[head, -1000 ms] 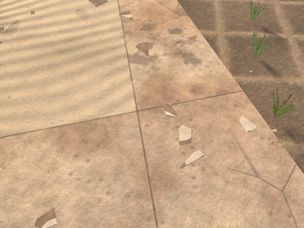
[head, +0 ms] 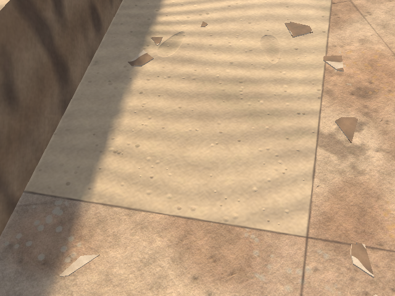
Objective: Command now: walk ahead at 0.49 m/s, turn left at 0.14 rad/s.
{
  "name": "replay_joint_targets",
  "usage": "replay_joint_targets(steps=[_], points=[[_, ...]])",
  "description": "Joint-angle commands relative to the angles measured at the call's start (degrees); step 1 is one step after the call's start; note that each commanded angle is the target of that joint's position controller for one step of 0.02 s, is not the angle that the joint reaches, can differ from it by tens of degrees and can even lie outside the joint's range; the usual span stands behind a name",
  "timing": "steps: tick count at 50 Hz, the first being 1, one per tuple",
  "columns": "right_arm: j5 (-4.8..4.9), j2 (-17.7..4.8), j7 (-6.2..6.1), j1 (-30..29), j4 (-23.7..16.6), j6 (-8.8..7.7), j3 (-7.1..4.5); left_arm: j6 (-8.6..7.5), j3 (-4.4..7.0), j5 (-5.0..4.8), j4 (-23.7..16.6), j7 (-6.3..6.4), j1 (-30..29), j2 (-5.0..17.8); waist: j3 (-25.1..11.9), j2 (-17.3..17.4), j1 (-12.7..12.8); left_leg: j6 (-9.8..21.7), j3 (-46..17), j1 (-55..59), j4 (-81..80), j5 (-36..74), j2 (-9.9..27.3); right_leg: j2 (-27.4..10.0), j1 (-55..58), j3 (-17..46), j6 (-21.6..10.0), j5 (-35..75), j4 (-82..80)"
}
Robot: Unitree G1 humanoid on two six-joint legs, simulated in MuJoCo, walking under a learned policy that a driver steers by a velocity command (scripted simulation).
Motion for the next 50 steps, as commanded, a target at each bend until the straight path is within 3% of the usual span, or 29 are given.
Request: replay_joint_targets(steps=[1, 4, 6, 9, 12, 15, 16, 17, 18, 19, 20, 21, 22, 23, 24, 26, 28, 32, 35, 39, 42, 43, 44, 45, 46, 47, 48, 49, 50], points=[[-0.38, -3.4, -0.21, 1.8, -3.8, -0.45, -1.06, -0.59, 0.41, 0.3, -1.8, -0.32, 0.9, 3.9, -2.4, -4.9, -1.3, -0.3, -0.9, -10.1, -2.0, 3.9, 7.1, -15.8, 7.7, 18.6, -10.7, 0.6, -15.7], [-1.07, -2.7, -0.52, -2.7, -6.0, -0.17, -0.62, -0.62, 1.01, -0.12, -0.2, 0.11, 3.8, 6.8, -0.3, -4.5, -0.7, -2.0, 0.9, -13.7, -10.4, 8.9, 8.4, -15.8, 6.3, 13.9, -11.7, 6.3, -17.9], [-1.53, -2.4, -0.51, -8.2, -7.9, -0.57, -0.34, -0.04, 1.07, -0.67, 0.5, 0.58, 6.1, 7.3, 0.4, -3.9, 0.7, -2.7, 1.8, -14.2, -19.2, 15.2, 8.1, -14.5, 6.7, 12.3, -10.9, 7.8, -18.0], [-1.04, -1.9, 0.03, -14.7, -9.5, -1.26, 0.06, 0.79, 1.18, -1.35, 1.3, 1.08, 9.3, 8.5, 1.0, -4.6, 2.7, -3.9, 3.5, -9.3, -31.7, 22.9, 4.9, -12.3, 6.1, 9.7, -8.8, 8.2, -16.4], [-0.24, -2.9, 0.82, -19.5, -11.1, -1.83, 0.0, 1.57, 1.18, -1.86, 2.4, 1.31, 12.8, 8.8, 1.4, -5.5, 4.2, -4.4, 3.2, -6.7, -37.4, 23.3, 3.1, -14.0, 8.8, 12.3, -8.3, 5.2, -13.7], [-0.09, -5.8, 1.34, -18.6, -11.7, -2.7, -0.98, 2.51, 1.58, -1.84, 2.3, 1.84, 12.4, 9.6, 0.6, -6.9, 1.8, -3.0, 2.3, -1.8, -42.3, 18.1, 2.3, -16.1, 12.5, 16.4, -6.6, 3.4, -9.0], [-0.17, -6.9, 1.22, -15.2, -10.8, -2.9, -1.61, 2.82, 1.61, -1.71, 2.0, 1.95, 11.6, 9.6, -0.9, -7.2, -0.5, -2.2, 3.0, 3.4, -43.8, 16.2, 1.7, -15.3, 12.2, 16.3, -5.7, 5.9, -5.4], [-0.48, -9.4, 0.77, -7.9, -8.9, -3.09, -2.85, 2.87, 1.14, -1.3, 1.4, 1.93, 11.1, 8.3, -5.3, -6.3, -3.9, -0.5, 2.5, 14.0, -44.4, 15.2, 2.7, -12.1, 9.6, 14.4, -4.1, 9.8, 3.0], [-1.38, -13.8, 0.18, 2.6, -7.7, -3.12, -4.09, 2.69, -0.1, -0.1, -0.7, 1.77, 9.7, 4.7, -14.2, -0.3, -8.2, 3.3, -7.2, 29.9, -43.2, 14.4, 13.3, -7.5, 0.1, 10.5, -1.8, 0.5, 20.8], [-1.88, -17.8, 0.44, 6.4, -6.4, -2.21, -5.09, 1.67, -1.79, -1.32, -2.1, 1.76, 17.2, -1.6, -21.5, 17.3, -5.1, 11.2, -30.5, 46.8, -48.1, 5.9, 25.9, -0.5, -20.4, 4.9, 1.1, -24.0, 39.3], [-1.89, -11.8, 0.6, 5.8, -7.0, -2.17, -3.72, 1.3, -0.4, -2.64, -1.3, 1.86, 16.5, 4.6, -19.6, 12.8, -5.9, 11.0, -35.4, 43.9, -51.4, -0.4, 25.1, -3.6, -26.1, 10.6, 1.1, -25.2, 48.3], [-1.41, -8.4, 0.57, 2.1, -7.6, -2.29, -2.72, 1.44, 0.76, -3.07, -2.3, 1.96, 11.9, 7.9, -12.4, 7.9, -5.6, 8.5, -26.0, 37.0, -51.9, 2.0, 23.3, -5.7, -28.1, 10.6, 0.8, -19.8, 50.2], [-1.37, -7.0, 0.75, -2.0, -7.9, -2.28, -2.13, 1.88, 0.94, -2.6, -2.6, 2.16, 9.6, 7.4, -8.7, 3.9, -3.9, 7.2, -18.7, 29.7, -53.3, 7.4, 20.6, -8.1, -25.8, 9.4, 1.2, -15.0, 49.1], [-1.35, -5.4, 0.94, -4.8, -7.8, -2.18, -1.76, 2.37, 1.23, -1.91, -3.0, 2.17, 8.3, 6.6, -5.5, 3.3, -2.5, 6.6, -13.4, 24.3, -55.4, 10.7, 18.3, -9.5, -24.4, 9.2, 1.6, -11.8, 46.4], [-1.67, -4.8, 0.97, -6.2, -7.4, -2.29, -1.61, 3.1, 1.41, -1.86, -3.4, 1.93, 8.5, 5.5, -3.8, 4.8, -1.0, 6.0, -9.0, 20.4, -57.5, 12.8, 16.7, -10.9, -21.8, 9.0, 1.8, -9.6, 44.7], [-1.75, -5.1, 0.93, -6.6, -6.4, -2.72, -2.0, 4.32, 1.28, -2.0, -4.2, 1.45, 8.3, 3.3, -2.3, 4.5, 0.1, 6.5, -3.4, 16.9, -60.0, 17.9, 15.6, -11.4, -20.2, 8.0, 2.2, -7.2, 43.7], [-1.79, -6.4, 0.6, -5.8, -5.3, -2.99, -2.61, 5.0, 1.36, -1.68, -5.6, 1.31, 6.4, 2.9, -1.2, 2.6, 0.4, 7.2, 0.4, 16.8, -61.0, 22.6, 16.0, -11.7, -22.3, 8.4, 2.6, -4.0, 41.3], [-1.86, -8.4, -0.18, -4.8, -3.9, -2.38, -3.27, 4.94, 1.18, -1.42, -8.3, 0.36, 0.6, 2.5, 0.4, 1.4, -0.7, 6.6, 7.4, 18.4, -62.0, 24.2, 15.5, -11.3, -23.6, 7.4, 2.9, 5.7, 29.3], [-1.39, -10.0, -0.57, -3.1, -3.2, -1.79, -3.65, 4.69, 0.74, -1.18, -10.9, -0.86, -6.1, 2.0, 2.2, 0.7, -3.1, 5.8, 11.3, 20.0, -61.9, 23.4, 15.8, -10.7, -22.5, 4.0, 2.1, 9.6, 21.3], [-0.32, -11.6, -0.62, -0.4, -1.8, -0.4, -4.21, 4.79, 0.75, -1.41, -14.5, -2.08, -11.7, 2.7, 4.0, 1.0, -4.3, 4.4, 13.9, 26.7, -59.0, 25.6, 17.8, -9.8, -23.1, 0.9, 0.0, 4.4, 15.6], [0.32, -13.7, -0.74, -0.3, -1.4, 0.62, -4.63, 5.02, 1.81, -1.13, -15.4, -2.34, -9.0, 4.5, 0.5, 3.3, -1.1, 3.1, 16.1, 28.3, -49.5, 48.4, 18.0, -4.9, -13.2, -3.4, -3.2, -4.5, 13.8], [0.44, -14.1, -0.82, -1.0, -1.3, 1.04, -4.62, 5.07, 3.02, -1.14, -13.8, -2.13, -2.3, 6.3, -3.3, 3.3, 3.2, 2.2, 17.4, 27.1, -40.5, 55.6, 16.7, -2.0, -3.9, -4.7, -4.8, -4.0, 11.1], [0.23, -13.0, -1.02, -1.0, -1.5, 1.2, -4.03, 5.13, 4.97, -1.02, -11.0, -1.32, 7.2, 9.9, -8.0, 1.5, 7.8, 0.1, 18.7, 20.4, -27.5, 54.1, 13.9, -0.1, 11.2, -3.8, -6.6, 1.8, 7.5], [-2.29, -8.3, -0.77, 0.4, -3.5, 0.54, -2.3, 5.39, 6.22, -0.59, -9.7, 0.2, 13.5, 15.7, -14.0, -10.7, 7.7, -3.0, 18.5, 2.9, -7.3, 18.5, 9.4, -13.6, 29.0, 14.4, -10.3, 16.8, 8.7], [-1.23, -4.4, 0.25, 6.6, -3.8, -1.14, -0.58, 4.81, 5.55, 0.34, -11.3, 0.03, 10.5, 17.9, -24.7, -18.4, 2.5, -5.6, 8.3, -12.9, 10.2, -17.4, -0.5, -28.2, 41.0, 44.0, -22.1, 19.9, -0.5], [1.27, -10.6, 0.63, 1.3, -2.6, -1.88, -2.21, 4.48, 4.0, 0.6, -11.3, -0.58, 10.6, 12.2, -24.1, -6.8, 6.3, -5.1, 0.5, -14.3, 12.9, -14.7, 2.3, -27.2, 36.9, 37.4, -19.0, 27.3, -2.2], [2.33, -10.3, 0.52, -2.3, -3.8, -1.7, -2.2, 4.04, 3.29, 0.54, -10.7, -0.72, 7.6, 10.1, -16.0, -6.5, 5.0, -4.4, 1.6, -16.0, 10.6, -11.3, 4.4, -25.1, 29.5, 25.7, -16.4, 34.0, -0.9], [1.34, -9.0, -0.12, -3.2, -3.1, -1.19, -1.96, 3.54, 2.71, -0.09, -10.5, -0.83, 3.9, 8.0, -11.2, -2.1, 2.6, -4.3, 1.5, -14.2, 5.4, -7.8, 7.0, -21.8, 21.3, 18.8, -13.3, 34.3, -1.5], [0.46, -9.0, -0.59, -3.3, -2.6, -0.31, -2.33, 3.25, 2.28, -0.18, -10.5, -0.75, 0.8, 6.2, -8.7, -3.2, 0.8, -4.4, 1.3, -11.6, 1.8, -5.5, 8.2, -19.8, 15.6, 14.4, -11.7, 32.8, -3.3]])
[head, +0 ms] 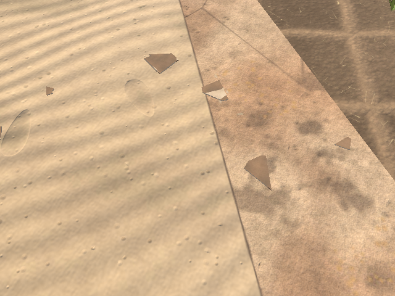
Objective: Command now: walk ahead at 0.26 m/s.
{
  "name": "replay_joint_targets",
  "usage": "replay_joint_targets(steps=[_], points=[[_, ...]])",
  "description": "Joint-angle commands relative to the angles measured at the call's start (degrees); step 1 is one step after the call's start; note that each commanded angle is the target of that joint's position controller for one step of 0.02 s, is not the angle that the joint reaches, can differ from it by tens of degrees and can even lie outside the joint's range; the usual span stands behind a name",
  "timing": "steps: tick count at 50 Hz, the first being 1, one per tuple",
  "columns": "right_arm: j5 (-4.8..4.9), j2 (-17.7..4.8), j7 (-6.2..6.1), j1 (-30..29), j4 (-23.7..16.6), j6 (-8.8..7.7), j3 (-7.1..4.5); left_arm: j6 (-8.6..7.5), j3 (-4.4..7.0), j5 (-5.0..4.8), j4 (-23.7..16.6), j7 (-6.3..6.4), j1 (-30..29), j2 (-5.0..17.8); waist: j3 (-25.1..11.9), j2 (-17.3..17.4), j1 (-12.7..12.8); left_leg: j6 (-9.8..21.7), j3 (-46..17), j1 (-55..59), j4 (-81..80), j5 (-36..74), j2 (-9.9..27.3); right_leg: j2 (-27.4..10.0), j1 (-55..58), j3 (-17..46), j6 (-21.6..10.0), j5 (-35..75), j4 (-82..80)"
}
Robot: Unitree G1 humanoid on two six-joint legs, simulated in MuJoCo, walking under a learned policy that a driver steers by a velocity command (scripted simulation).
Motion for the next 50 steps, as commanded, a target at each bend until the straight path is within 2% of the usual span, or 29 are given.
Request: replay_joint_targets(steps=[1, 3, 5, 8, 11, 15, 19, 21, 22, 23, 24, 25, 26, 27, 28, 29, 33, 34, 36, 38, 40, 43, 44, 45, 46, 47, 48, 49, 50], points=[[-0.33, -5.9, -0.75, 2.7, -2.0, 0.8, -1.53, -1.59, 1.69, 0.45, -1.1, 0.27, 3.8, 5.6, -10.4, -3.3, 0.8, 0.5, -4.5, -9.6, -0.2, 5.0, 3.6, -16.7, 16.6, 13.1, -9.8, 36.7, -14.5], [-0.35, -4.0, -1.14, 5.9, -0.6, 2.47, -1.52, -2.59, 1.63, 1.44, 0.0, 0.52, 2.2, 5.4, -10.0, -3.2, -1.3, -0.3, -4.7, -6.0, -2.7, 8.9, 2.1, -15.9, 12.4, 8.2, -9.8, 41.2, -16.9], [-0.73, -3.3, -1.55, 5.1, -0.9, 3.07, -1.67, -2.92, 1.53, 1.84, 1.1, 1.42, 1.1, 5.2, -8.9, -4.0, -1.8, -1.0, -5.5, -7.0, -7.3, 13.1, 1.2, -15.4, 11.9, 4.1, -9.4, 42.6, -18.1], [-1.2, -2.9, -1.31, 0.7, -3.1, 3.28, -1.6, -1.84, 1.67, 1.36, 2.1, 3.25, 0.3, 6.1, -7.5, -5.5, -0.6, -1.7, -4.0, -9.5, -16.0, 19.8, 1.2, -14.7, 14.5, -0.3, -8.0, 38.3, -18.9], [-1.2, -2.2, -0.48, -3.3, -5.5, 3.78, -1.32, -0.5, 2.04, 1.05, 3.2, 4.33, 1.1, 7.3, -6.7, -5.2, 1.4, -1.7, -2.2, -10.3, -22.3, 21.7, 1.5, -16.1, 17.6, -1.5, -8.2, 34.0, -19.0], [-1.26, -2.7, 0.59, -6.2, -8.6, 4.65, -1.7, 1.48, 2.56, 0.34, 4.2, 4.72, 1.8, 8.5, -5.6, -5.3, 2.7, -0.6, 0.0, -11.7, -26.3, 16.5, 0.9, -18.9, 21.9, -1.3, -8.4, 30.5, -16.2], [-0.88, -2.6, 1.96, -6.5, -11.1, 4.99, -2.08, 2.99, 3.11, -0.9, 4.1, 5.11, 1.0, 9.7, -5.4, -6.1, 2.3, 2.0, 2.9, -9.8, -32.1, 10.8, -1.2, -20.8, 24.4, -0.7, -6.5, 32.6, -9.6], [-0.98, -3.8, 2.11, -1.8, -10.6, 4.53, -2.89, 3.31, 3.15, -1.64, 4.3, 5.48, 0.7, 9.5, -8.1, -4.4, -0.7, 4.9, 4.3, 0.7, -43.4, 21.6, -4.2, -17.2, 22.1, -4.2, -2.1, 34.7, 0.4], [-1.36, -9.2, 1.12, 2.2, -10.3, 4.26, -4.7, 2.94, 2.97, -0.6, 4.0, 5.3, 2.4, 8.6, -11.7, 2.9, -1.7, 8.3, -4.2, 12.1, -45.8, 43.6, -0.2, -12.0, 14.3, -6.8, 2.5, 25.0, 12.2], [-2.39, -16.1, -0.01, 4.3, -10.8, 4.31, -6.22, 2.29, 1.66, 2.16, 1.0, 4.64, 1.0, 4.5, -14.4, 17.7, 0.0, 19.2, -24.9, 26.2, -43.8, 72.1, 14.3, -1.9, -6.6, -7.2, 7.6, -19.4, 30.5], [-3.19, -12.7, 0.34, 5.6, -11.7, 3.8, -4.93, 1.57, 1.53, 1.61, 0.7, 3.8, -1.2, 5.2, -22.5, 12.6, -2.5, 25.3, -31.5, 29.4, -45.8, 67.8, 18.2, 0.7, -11.4, 5.9, 7.5, -30.4, 40.2], [-2.78, -11.0, 0.62, 2.2, -12.7, 3.29, -4.47, 1.48, 2.05, -0.38, 0.6, 3.27, -3.2, 7.0, -19.2, 7.3, -2.2, 23.1, -26.1, 26.9, -46.5, 62.4, 15.8, -1.4, -14.0, 8.5, 6.7, -27.3, 42.3], [-1.62, -9.4, 0.34, -1.4, -13.2, 3.13, -4.2, 1.67, 2.12, -0.78, 0.9, 3.52, -3.5, 6.8, -15.3, 3.6, -0.5, 19.5, -21.6, 23.3, -46.7, 55.2, 12.3, -2.8, -15.3, 8.6, 6.4, -22.6, 39.8], [-0.7, -7.9, 0.02, -3.9, -13.8, 3.48, -3.74, 2.06, 2.37, -0.13, 1.4, 4.09, -3.8, 7.2, -12.6, 1.3, 0.4, 17.2, -19.5, 19.5, -47.8, 49.6, 10.3, -3.7, -15.1, 8.4, 6.7, -19.1, 36.1], [-0.56, -7.5, -0.41, -5.4, -14.3, 3.88, -3.5, 2.49, 2.66, 0.18, 1.3, 4.48, -3.5, 7.6, -11.6, 2.4, 1.8, 16.2, -18.1, 15.7, -48.9, 46.5, 8.6, -3.9, -12.1, 8.3, 7.0, -16.6, 33.3], [-1.05, -8.0, -0.61, -5.9, -14.7, 4.25, -3.6, 2.79, 2.55, 0.17, 1.4, 4.52, -2.7, 7.0, -11.4, 3.9, 2.4, 15.8, -17.4, 13.4, -49.5, 46.0, 7.3, -2.9, -9.8, 7.7, 7.4, -14.8, 31.3], [-1.54, -9.1, -1.51, -5.1, -15.4, 4.74, -4.01, 3.1, 1.98, -0.27, 2.3, 4.93, -1.1, 5.3, -12.9, 5.7, 2.0, 15.4, -16.6, 13.0, -49.5, 42.7, 6.3, -1.9, -6.3, 7.5, 9.1, -11.5, 21.2], [-1.37, -8.7, -1.72, -4.8, -15.4, 4.86, -3.87, 3.14, 1.87, -0.26, 2.4, 4.78, -0.9, 5.2, -13.7, 5.9, 1.6, 15.2, -16.6, 12.0, -50.5, 33.9, 5.8, -2.3, -4.7, 7.3, 9.1, -10.0, 18.9], [-1.33, -8.3, -1.83, -4.7, -15.3, 4.99, -3.5, 3.01, 1.71, -0.43, 2.1, 4.16, -2.4, 5.1, -11.8, 8.1, 0.4, 14.6, -18.2, 8.1, -54.2, 10.0, 4.5, -2.5, -2.4, 6.1, 8.6, -8.2, 14.3], [-1.83, -8.4, -1.57, -4.4, -14.9, 4.77, -3.15, 2.17, 1.83, -0.59, 1.6, 3.41, -3.0, 5.9, -9.2, 10.5, -0.3, 14.3, -20.8, 5.8, -56.0, -0.1, 5.0, -2.3, -0.9, 5.0, 7.7, -9.6, 10.7], [-1.95, -8.2, -1.25, -2.9, -14.1, 4.42, -2.77, 0.65, 1.78, -0.67, 1.6, 2.6, -2.6, 6.0, -8.0, 9.8, -0.7, 14.0, -22.5, 5.6, -55.7, -3.5, 5.8, -2.1, 1.1, 4.1, 6.3, -11.0, 6.6], [-1.45, -7.6, -0.94, -3.9, -13.8, 4.21, -2.08, -1.54, 1.65, -0.93, 3.8, 1.72, 1.9, 4.8, -5.9, 7.4, 2.3, 12.3, -22.3, 0.8, -53.1, -7.3, 4.0, -1.3, 10.8, 1.9, 2.9, -5.5, -5.4], [-1.52, -6.1, -0.89, -4.5, -14.1, 4.05, -1.52, -2.0, 1.8, -0.66, 5.0, 1.76, 5.2, 5.0, -5.9, 6.1, 3.8, 10.8, -21.5, -2.1, -50.4, -7.0, 1.9, -2.5, 15.8, 3.5, 1.7, -5.5, -8.0], [-1.55, -2.8, -0.81, -6.9, -15.2, 3.68, -0.54, -2.41, 2.28, -0.05, 6.5, 2.09, 11.3, 7.4, -6.0, 0.6, 5.9, 7.8, -16.9, -8.8, -39.7, -5.0, -1.9, -10.3, 22.0, 12.7, -0.8, -10.9, -12.5], [-1.05, -0.4, -0.62, -7.2, -17.3, 2.65, -0.02, -2.46, 3.43, 0.49, 7.5, 2.23, 15.3, 13.3, -4.9, -11.4, 5.0, 4.4, -5.2, -20.6, -24.8, -2.4, -9.8, -20.2, 27.2, 30.9, -6.9, -22.2, -19.7], [-0.05, -5.0, -0.71, -10.6, -18.9, 1.5, -1.17, -2.85, 4.04, 1.39, 7.5, 1.91, 15.5, 14.2, 0.6, -13.3, 6.4, 4.1, -7.1, -29.1, -16.2, -4.7, -7.5, -26.5, 23.6, 43.1, -12.6, -30.0, -24.2], [0.34, -7.3, -0.4, -9.5, -18.0, 0.83, -1.96, -3.2, 3.14, 0.64, 6.5, 2.25, 12.7, 10.9, 2.7, -9.8, 4.8, 4.2, -9.2, -31.7, -12.1, 0.5, -4.8, -24.7, 23.7, 39.7, -11.7, -30.6, -23.8], [-0.26, -6.8, -0.02, -8.1, -16.7, 0.65, -2.04, -3.27, 2.49, -0.06, 6.1, 2.43, 11.3, 8.8, 2.0, -9.2, 3.8, 3.9, -8.0, -32.3, -11.0, 4.9, -3.6, -21.5, 24.9, 34.2, -9.3, -27.2, -23.6], [-0.99, -6.2, 0.17, -8.0, -16.4, 0.49, -2.03, -3.19, 2.23, -0.47, 5.9, 2.46, 10.8, 8.3, 1.4, -8.9, 3.7, 3.5, -6.6, -32.2, -11.5, 8.7, -2.4, -19.5, 25.6, 29.9, -7.7, -22.5, -24.0]])
Over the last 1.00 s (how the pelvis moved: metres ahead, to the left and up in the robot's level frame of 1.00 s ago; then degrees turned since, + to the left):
0.50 -0.07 -0.01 -25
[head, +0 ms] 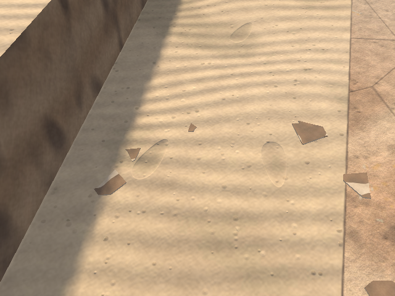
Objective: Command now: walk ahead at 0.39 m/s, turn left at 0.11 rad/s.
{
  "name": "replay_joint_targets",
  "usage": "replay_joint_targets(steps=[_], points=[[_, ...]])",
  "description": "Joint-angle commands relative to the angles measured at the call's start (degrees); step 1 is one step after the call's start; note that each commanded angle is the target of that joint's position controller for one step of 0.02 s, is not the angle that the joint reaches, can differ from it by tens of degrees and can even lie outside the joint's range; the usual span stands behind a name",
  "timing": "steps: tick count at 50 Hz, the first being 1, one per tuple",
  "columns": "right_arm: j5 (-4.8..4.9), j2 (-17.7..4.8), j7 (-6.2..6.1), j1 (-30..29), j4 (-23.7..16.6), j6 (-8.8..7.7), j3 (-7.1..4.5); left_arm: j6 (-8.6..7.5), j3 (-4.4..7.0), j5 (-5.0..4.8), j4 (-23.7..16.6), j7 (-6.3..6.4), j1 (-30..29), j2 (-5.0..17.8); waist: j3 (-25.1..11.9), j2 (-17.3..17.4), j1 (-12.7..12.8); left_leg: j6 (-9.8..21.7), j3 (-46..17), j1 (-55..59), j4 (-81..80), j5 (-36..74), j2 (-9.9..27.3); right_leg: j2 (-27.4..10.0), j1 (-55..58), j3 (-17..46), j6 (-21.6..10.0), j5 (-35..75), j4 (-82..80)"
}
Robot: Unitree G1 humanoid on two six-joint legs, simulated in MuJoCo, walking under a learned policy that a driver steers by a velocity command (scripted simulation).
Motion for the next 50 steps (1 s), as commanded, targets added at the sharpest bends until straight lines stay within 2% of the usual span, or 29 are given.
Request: replay_joint_targets(steps=[1, 3, 6, 8, 11, 14, 15, 16, 17, 18, 19, 20, 21, 22, 24, 28, 33, 37, 39, 40, 41, 42, 43, 44, 45, 46, 47, 48, 50], points=[[-0.72, -6.5, 0.5, -6.7, -5.8, -2.43, -2.17, -0.95, 1.47, -0.69, -2.9, 0.48, 0.3, 8.1, 8.2, -10.2, 0.6, -0.9, -1.3, -24.6, 4.9, 7.4, 6.4, -16.5, 13.1, 22.4, -9.0, -8.8, -19.0], [-0.82, -3.8, 0.93, -8.2, -6.0, -2.58, -1.55, -0.8, 1.03, -0.53, -2.0, 0.53, 2.6, 7.1, 6.8, -9.6, 1.4, -2.1, 1.8, -21.2, 2.6, 13.3, 6.6, -13.9, 11.9, 15.8, -8.3, 2.3, -19.5], [-0.45, -1.2, 1.46, -11.7, -7.2, -2.63, -0.66, -0.28, 0.9, -0.73, -1.3, 0.7, 4.6, 7.6, 6.6, -9.5, 2.9, -3.1, 4.5, -15.8, -6.9, 18.9, 6.2, -11.4, 9.9, 8.9, -7.6, 11.9, -19.4], [-0.09, -0.6, 2.04, -14.6, -8.0, -2.84, -0.32, 0.06, 0.99, -0.85, -1.0, 0.79, 6.2, 8.8, 7.2, -9.8, 4.1, -3.3, 5.6, -11.7, -13.6, 21.4, 5.5, -11.2, 8.6, 6.8, -7.4, 14.0, -19.1], [0.31, -1.3, 2.92, -17.5, -9.3, -3.39, -0.47, 0.68, 1.11, -1.47, -0.2, 0.72, 8.8, 9.8, 8.8, -9.7, 4.6, -2.9, 5.9, -7.2, -19.3, 20.4, 4.1, -13.0, 8.2, 8.8, -8.0, 15.4, -17.7], [0.5, -4.2, 3.18, -14.5, -9.2, -4.11, -1.49, 1.31, 1.79, -1.93, -0.1, 0.96, 7.7, 11.7, 7.8, -11.1, 1.0, -0.9, 4.8, -0.4, -23.6, 17.1, 3.1, -15.3, 10.3, 11.2, -6.9, 23.2, -13.6], [0.36, -5.8, 2.83, -9.6, -7.9, -4.2, -2.35, 1.43, 1.9, -1.99, -0.3, 1.04, 6.5, 12.1, 4.9, -11.0, -2.3, 0.4, 5.6, 7.4, -25.5, 17.3, 2.0, -14.1, 9.6, 9.7, -5.8, 32.1, -8.4], [0.1, -8.4, 2.11, -1.1, -5.5, -4.11, -3.69, 1.36, 1.63, -1.68, -0.6, 1.02, 6.1, 11.2, -0.9, -9.8, -6.5, 2.1, 5.4, 20.3, -25.8, 18.2, 2.4, -11.1, 6.0, 7.2, -4.1, 37.3, 1.4], [-1.1, -12.5, 1.14, 10.4, -3.7, -3.85, -4.87, 1.05, 0.39, -0.27, -2.6, 0.92, 4.8, 7.8, -10.8, -4.1, -11.2, 5.7, -5.3, 39.1, -23.0, 17.6, 13.3, -7.7, -6.1, 5.2, -1.9, 24.0, 19.3], [-1.99, -16.5, 1.42, 13.4, -2.4, -3.4, -5.33, 0.07, -1.75, -1.18, -3.9, 0.83, 12.4, 0.1, -21.2, 14.6, -7.5, 13.9, -31.6, 54.8, -29.9, 5.0, 28.2, 0.9, -24.8, 3.8, 1.2, -12.9, 39.1], [-2.0, -10.4, 1.39, 12.7, -2.3, -3.26, -3.94, -0.52, 0.0, -2.98, -2.8, 0.83, 10.1, 6.7, -18.1, 10.8, -8.9, 13.0, -35.6, 49.6, -35.2, -2.0, 27.1, -1.4, -29.6, 9.4, 1.1, -13.7, 46.5], [-1.41, -7.8, 1.17, 8.8, -2.1, -3.3, -2.94, -0.49, 0.96, -3.69, -4.4, 0.84, 4.7, 9.4, -8.4, 8.0, -8.2, 10.6, -25.7, 42.1, -35.8, 0.1, 25.2, -3.8, -32.9, 7.8, 0.7, -8.9, 48.2], [-1.27, -6.1, 1.18, 5.1, -2.0, -3.42, -2.33, -0.28, 0.87, -2.99, -4.8, 1.07, 2.1, 8.6, -4.0, 4.0, -6.5, 9.4, -18.9, 34.3, -37.1, 5.7, 22.8, -6.1, -31.2, 6.6, 0.7, -4.3, 46.6], [-1.49, -4.5, 1.39, 2.3, -1.6, -3.59, -1.95, 0.13, 1.07, -2.07, -5.0, 1.11, 0.9, 7.8, -0.7, 3.4, -4.8, 8.7, -13.6, 28.1, -39.0, 10.1, 20.5, -7.3, -29.2, 6.5, 0.8, -1.3, 44.1], [-1.97, -3.3, 1.46, -0.8, -0.7, -4.37, -1.92, 1.66, 1.03, -2.21, -4.8, 0.81, 2.5, 5.3, 1.6, 4.6, -1.9, 8.2, -6.6, 21.1, -42.8, 14.2, 18.4, -8.8, -24.3, 6.5, 0.9, 1.7, 41.8], [-1.85, -5.2, 0.98, -1.4, 1.6, -5.33, -2.82, 3.32, 0.84, -1.62, -7.3, 0.66, -1.3, 3.7, 5.5, 1.2, -0.6, 9.1, 1.5, 18.4, -46.0, 22.3, 19.2, -9.3, -28.1, 7.0, 2.1, 7.0, 35.7], [-1.45, -8.3, 0.06, 0.4, 3.3, -4.57, -3.65, 2.59, -0.05, -1.35, -10.6, -1.48, -10.5, 3.1, 7.5, -0.7, -3.5, 7.4, 10.8, 20.3, -46.4, 24.2, 18.0, -8.1, -26.1, 2.6, 1.6, 20.0, 18.9], [-0.15, -10.6, -0.08, 3.4, 5.0, -3.24, -4.44, 2.76, 0.02, -1.42, -14.0, -2.66, -16.4, 4.3, 9.1, -0.9, -5.2, 5.8, 13.4, 28.0, -43.7, 25.7, 20.1, -7.0, -27.1, -0.1, -0.7, 16.3, 11.8], [0.33, -12.1, -0.16, 3.6, 5.3, -2.35, -4.84, 2.96, 0.67, -1.28, -15.2, -2.97, -16.2, 5.7, 7.6, 0.3, -4.1, 4.7, 15.0, 31.1, -38.3, 38.7, 20.4, -4.4, -23.7, -3.0, -2.7, 10.7, 10.3], [0.59, -13.1, -0.26, 3.3, 5.2, -1.89, -5.06, 3.17, 1.41, -1.25, -15.2, -2.92, -13.6, 6.9, 5.1, 1.4, -2.3, 3.9, 15.9, 32.0, -32.7, 49.2, 20.1, -1.9, -19.0, -5.1, -3.9, 7.6, 10.3], [0.86, -13.3, -0.38, 2.0, 4.9, -1.17, -5.0, 3.28, 2.83, -1.25, -13.6, -2.74, -6.2, 9.1, 1.4, 1.2, 2.3, 2.5, 17.6, 30.5, -21.4, 58.0, 18.2, 1.4, -9.6, -7.0, -5.5, 8.2, 7.5], [0.64, -11.7, -0.65, 2.5, 4.4, -1.06, -4.26, 3.55, 4.96, -1.05, -11.2, -1.85, 3.2, 13.2, -3.8, -0.8, 6.6, -0.4, 18.5, 22.8, -6.6, 54.4, 15.3, 3.2, 5.7, -5.3, -7.5, 14.5, 4.8], [-2.23, -5.1, -0.52, 6.8, 1.4, -1.78, -2.2, 3.81, 6.52, -0.77, -11.2, -0.65, 5.3, 20.9, -9.0, -16.1, 2.5, -5.1, 18.0, -1.1, 16.7, 10.2, 7.6, -12.0, 26.2, 19.6, -15.4, 27.1, 4.8], [-1.87, -4.6, 0.1, 8.5, 1.4, -3.56, -0.86, 2.95, 5.26, -0.14, -14.5, -1.01, 3.5, 19.9, -21.7, -16.1, 1.6, -6.3, 4.2, -9.9, 29.5, -16.2, 0.6, -23.0, 33.5, 44.7, -23.9, 30.2, -4.1], [0.76, -9.5, 0.51, 3.1, 1.8, -3.97, -2.17, 2.44, 3.52, 0.34, -14.3, -1.65, 2.3, 14.4, -19.4, -6.8, 4.3, -5.2, -0.5, -12.1, 30.8, -11.8, 4.4, -21.7, 30.4, 35.3, -20.0, 37.3, -5.1], [1.32, -8.4, 0.4, 2.3, 2.0, -3.89, -1.74, 2.07, 2.72, -0.07, -13.0, -1.75, 0.5, 11.7, -12.2, -6.1, 2.5, -4.3, 1.0, -13.0, 26.5, -7.8, 7.1, -19.8, 22.9, 25.1, -17.5, 42.1, -3.9], [0.23, -7.8, -0.2, 1.7, 3.0, -3.51, -1.62, 1.85, 1.99, -0.64, -12.8, -1.66, -2.8, 9.2, -7.2, -3.1, 0.6, -4.2, 1.3, -11.4, 21.7, -4.7, 9.6, -16.9, 15.1, 18.9, -14.7, 42.2, -4.0], [-0.22, -8.2, -0.51, 1.8, 3.6, -2.65, -1.94, 1.74, 1.39, -0.38, -12.8, -1.47, -5.4, 7.6, -5.1, -4.8, -1.2, -4.1, 1.1, -7.6, 18.8, -2.8, 11.0, -15.3, 8.7, 14.8, -13.4, 42.5, -5.7], [-0.01, -7.0, -0.72, 5.5, 5.6, -0.56, -1.91, 1.01, 1.18, 0.99, -12.1, -1.38, -7.6, 7.4, -4.8, -6.1, -3.8, -4.6, 1.2, 0.0, 16.7, 1.3, 10.7, -13.8, 0.8, 9.5, -12.9, 45.6, -9.2]])
Over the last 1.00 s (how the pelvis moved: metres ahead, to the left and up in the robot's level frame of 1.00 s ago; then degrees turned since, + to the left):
0.20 0.03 0.01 23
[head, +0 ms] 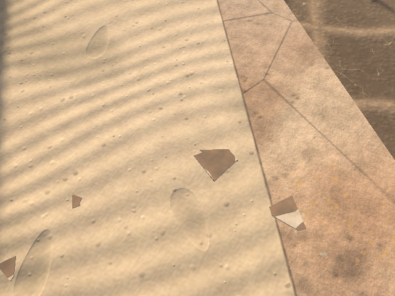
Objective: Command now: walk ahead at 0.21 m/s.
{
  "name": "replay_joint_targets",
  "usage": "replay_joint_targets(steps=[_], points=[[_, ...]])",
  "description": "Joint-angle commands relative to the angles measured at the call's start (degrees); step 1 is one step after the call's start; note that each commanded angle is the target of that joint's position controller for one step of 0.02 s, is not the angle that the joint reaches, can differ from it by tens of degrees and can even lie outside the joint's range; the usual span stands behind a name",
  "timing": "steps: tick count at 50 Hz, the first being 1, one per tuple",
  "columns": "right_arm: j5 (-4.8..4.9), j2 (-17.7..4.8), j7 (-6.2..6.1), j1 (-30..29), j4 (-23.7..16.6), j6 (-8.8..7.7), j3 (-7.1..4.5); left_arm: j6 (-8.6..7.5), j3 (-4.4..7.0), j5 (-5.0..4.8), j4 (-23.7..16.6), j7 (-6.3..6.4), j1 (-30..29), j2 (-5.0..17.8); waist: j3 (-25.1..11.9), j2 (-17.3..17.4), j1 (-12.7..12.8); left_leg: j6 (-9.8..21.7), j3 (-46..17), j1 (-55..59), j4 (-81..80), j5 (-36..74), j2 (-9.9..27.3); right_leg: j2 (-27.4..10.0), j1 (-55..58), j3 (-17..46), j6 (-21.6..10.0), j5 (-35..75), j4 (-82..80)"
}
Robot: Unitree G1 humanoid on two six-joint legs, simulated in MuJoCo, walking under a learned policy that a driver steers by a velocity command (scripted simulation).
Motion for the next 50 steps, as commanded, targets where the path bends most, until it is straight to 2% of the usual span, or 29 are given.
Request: replay_joint_targets(steps=[1, 3, 5, 9, 15, 17, 18, 19, 20, 21, 22, 23, 24, 25, 26, 27, 29, 32, 38, 40, 41, 42, 43, 44, 45, 46, 48, 50], points=[[-0.04, -4.0, -0.69, 8.8, 0.5, 1.8, -1.19, -1.94, 1.48, 1.17, -1.8, 0.5, 0.1, 6.1, -12.9, -4.7, -2.3, -0.6, -1.8, 1.6, -2.3, 5.7, 1.7, -15.9, 9.4, 9.1, -10.1, 38.0, -12.4], [-0.33, -3.1, -1.1, 7.9, 0.7, 2.42, -1.09, -2.38, 1.22, 1.54, -0.6, 1.25, -1.1, 5.4, -11.7, -5.2, -2.6, -1.4, -3.0, 1.3, -7.9, 9.9, 1.1, -15.3, 8.7, 4.9, -9.4, 38.0, -13.7], [-0.56, -2.5, -1.11, 5.4, 0.1, 2.56, -0.85, -2.06, 1.1, 1.5, 0.3, 2.14, -2.2, 5.3, -10.5, -6.1, -2.0, -1.8, -3.1, 0.8, -15.4, 14.9, 1.2, -14.4, 10.0, 1.4, -8.0, 34.7, -14.5], [-0.44, -3.0, -0.28, 0.3, -2.4, 2.92, -0.89, -0.36, 1.83, 1.2, 2.0, 3.47, -1.5, 7.5, -8.7, -6.2, 0.8, -1.9, -1.0, -1.2, -23.0, 17.5, 0.9, -16.5, 14.6, 0.5, -8.2, 27.8, -15.3], [-0.47, -2.8, 1.31, -2.0, -5.8, 4.26, -1.5, 2.65, 2.56, -0.24, 2.9, 4.21, -1.3, 8.4, -6.7, -6.6, 1.7, 0.2, 2.1, -4.0, -27.2, 6.9, -0.5, -21.0, 21.0, 1.8, -8.0, 25.8, -9.8], [-0.14, -2.4, 2.04, -1.2, -6.4, 4.21, -1.59, 3.33, 2.85, -0.98, 2.7, 4.56, -2.0, 9.0, -7.2, -6.8, 1.0, 1.7, 4.1, -1.4, -32.1, 6.9, -2.0, -21.2, 22.2, 1.4, -6.4, 29.4, -5.7], [-0.05, -2.3, 2.34, 0.5, -6.1, 4.0, -1.76, 3.58, 2.91, -1.49, 2.7, 4.82, -2.7, 9.0, -8.0, -6.5, -0.4, 2.9, 5.4, 2.5, -37.5, 11.1, -3.4, -20.0, 21.6, -0.2, -4.6, 30.7, -2.1], [-0.31, -3.9, 2.19, 3.3, -5.7, 3.67, -2.43, 3.56, 2.9, -1.72, 3.3, 4.95, -1.4, 8.6, -9.6, -4.8, -1.7, 4.7, 4.7, 9.5, -44.5, 21.0, -4.7, -16.9, 19.4, -2.9, -1.3, 30.1, 4.2], [-0.71, -9.8, 1.21, 6.7, -5.6, 3.43, -4.25, 3.01, 2.65, -0.34, 2.4, 4.8, -0.7, 7.3, -12.8, 4.1, -2.0, 8.6, -6.7, 20.5, -46.1, 44.1, 1.8, -11.4, 9.9, -6.4, 3.6, 18.0, 17.1], [-1.77, -15.4, 0.38, 8.6, -6.3, 3.36, -5.26, 2.34, 1.47, 2.26, -0.4, 4.24, -3.1, 3.7, -14.8, 17.2, -1.2, 20.5, -26.6, 32.3, -44.4, 70.6, 15.5, -0.6, -9.9, -5.7, 8.6, -26.4, 33.7], [-2.32, -11.7, 0.73, 10.0, -6.8, 2.79, -4.04, 1.77, 1.57, 1.35, -0.2, 3.49, -4.5, 4.9, -22.1, 10.4, -3.9, 25.1, -28.4, 34.7, -45.2, 66.8, 17.3, -0.4, -12.7, 5.9, 8.3, -32.6, 41.5], [-1.91, -10.4, 0.83, 6.3, -7.6, 2.3, -3.85, 1.69, 2.02, -0.57, -0.3, 3.11, -5.9, 6.5, -18.3, 6.6, -3.0, 22.8, -23.2, 32.8, -45.5, 60.8, 14.3, -2.1, -15.7, 7.2, 7.8, -28.8, 43.5], [-0.81, -9.0, 0.47, 3.1, -8.0, 2.27, -3.7, 1.78, 2.18, -0.79, 0.3, 3.43, -6.1, 6.5, -15.2, 3.1, -1.7, 19.2, -19.2, 30.5, -45.8, 53.9, 10.9, -3.3, -17.4, 7.1, 7.7, -24.2, 41.2], [0.06, -7.7, 0.04, 1.0, -8.5, 2.66, -3.24, 2.07, 2.48, -0.26, 0.5, 3.95, -6.7, 7.1, -13.3, 1.6, -1.1, 17.2, -17.7, 27.8, -46.6, 49.6, 9.3, -4.2, -17.4, 7.1, 8.0, -20.6, 38.1], [0.2, -7.4, -0.42, -0.2, -8.9, 3.12, -2.99, 2.39, 2.68, -0.15, 0.4, 4.19, -6.6, 7.2, -12.7, 2.6, 0.1, 16.4, -16.4, 24.6, -47.5, 48.2, 7.7, -4.1, -14.4, 7.0, 8.5, -18.2, 35.9], [-0.2, -7.9, -0.67, -0.5, -9.3, 3.54, -3.1, 2.57, 2.52, -0.26, 0.5, 4.19, -5.8, 6.5, -12.7, 3.7, 0.7, 16.2, -15.8, 23.0, -47.9, 48.3, 6.6, -3.1, -12.5, 6.4, 9.0, -16.5, 34.1], [-0.57, -8.7, -1.11, 0.0, -9.7, 3.96, -3.48, 2.6, 2.22, -0.57, 0.7, 4.32, -4.8, 5.3, -13.3, 4.7, 0.7, 16.0, -15.3, 22.9, -47.9, 48.0, 5.6, -2.2, -10.8, 6.2, 9.9, -14.6, 28.6], [-0.51, -9.4, -1.66, -0.4, -10.1, 4.55, -3.69, 2.67, 1.96, -0.51, 0.9, 4.37, -4.9, 4.8, -13.7, 5.3, 0.2, 15.4, -15.8, 21.3, -47.7, 42.4, 5.1, -2.0, -7.8, 6.5, 10.8, -12.0, 21.6], [-1.49, -7.9, -1.08, -1.9, -10.1, 5.39, -2.49, 2.44, 2.01, -0.81, 0.9, 3.45, -4.6, 5.7, -11.6, 8.1, -1.3, 14.7, -18.8, 16.3, -46.8, 32.3, 5.0, -2.8, 0.0, 5.4, 9.6, -11.8, 12.5], [-1.19, -7.1, -1.01, -3.0, -10.0, 5.57, -1.83, 1.78, 1.93, -0.76, 1.2, 2.86, -3.0, 5.3, -10.9, 7.9, -0.2, 13.6, -19.8, 16.0, -44.9, 30.6, 4.2, -2.5, 3.7, 4.4, 8.2, -8.5, 4.3], [-0.85, -6.3, -1.08, -3.6, -9.9, 5.66, -1.37, 1.32, 1.81, -0.55, 1.8, 2.5, -1.3, 4.8, -10.4, 7.4, 1.2, 11.9, -19.4, 14.6, -43.9, 28.0, 2.8, -2.3, 8.0, 3.7, 7.1, -2.0, -3.8], [-1.12, -5.0, -1.13, -1.9, -9.4, 5.47, -0.88, 0.99, 1.93, 0.23, 1.8, 2.37, -0.7, 6.0, -10.2, 5.1, 0.9, 9.2, -18.7, 12.2, -42.5, 22.1, 0.7, -5.1, 12.6, 6.3, 5.7, 4.5, -7.6], [-2.41, -2.7, -1.07, 0.7, -9.5, 5.02, -0.1, 0.86, 2.54, 1.44, 1.1, 2.64, 0.0, 10.2, -11.5, -5.1, -1.3, 5.5, -13.2, 8.2, -34.0, 11.0, -5.0, -15.0, 16.9, 16.2, 2.2, 15.9, -9.0], [-2.07, -2.8, -0.92, 1.4, -10.3, 4.56, -0.33, 0.92, 2.17, 2.2, 1.7, 2.58, -2.0, 10.3, -9.6, -14.5, -3.8, 2.7, -7.5, 5.2, -32.0, -2.9, -9.6, -21.5, 12.6, 23.8, -6.6, 20.6, -9.7], [-2.32, -6.0, -1.13, -0.4, -9.7, 4.4, -1.0, 0.55, 1.38, 2.03, 0.8, 2.51, -3.9, 7.2, -9.3, -13.8, -1.8, 0.6, -6.6, 7.3, -27.0, -6.3, -7.1, -22.6, 9.6, 25.3, -9.9, 16.6, -11.4], [-1.71, -7.3, -1.24, -2.3, -9.6, 4.52, -1.69, 0.27, 1.13, 1.78, 1.0, 2.6, -4.2, 6.6, -8.5, -12.5, -0.9, -0.1, -6.1, 6.6, -24.2, -5.3, -6.8, -20.5, 10.3, 23.7, -9.1, 15.0, -11.2], [-1.7, -5.7, -1.47, -2.7, -8.8, 5.37, -1.67, 0.02, 1.26, 0.52, 1.6, 2.91, -4.4, 7.8, -8.0, -11.3, -0.3, -1.8, -5.9, 5.1, -22.2, -4.9, -5.4, -18.5, 12.6, 20.3, -7.2, 16.8, -9.9], [-1.27, -2.4, -1.13, -1.8, -7.7, 5.53, -0.66, 0.51, 1.06, 0.06, 2.5, 3.06, -4.5, 7.4, -8.2, -10.1, -0.7, -2.4, -3.8, 8.4, -28.2, -2.8, -4.8, -15.4, 12.7, 15.8, -5.3, 20.6, -8.1]])
Over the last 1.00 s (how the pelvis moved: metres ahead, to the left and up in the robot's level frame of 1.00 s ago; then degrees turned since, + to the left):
0.46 -0.06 -0.01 -21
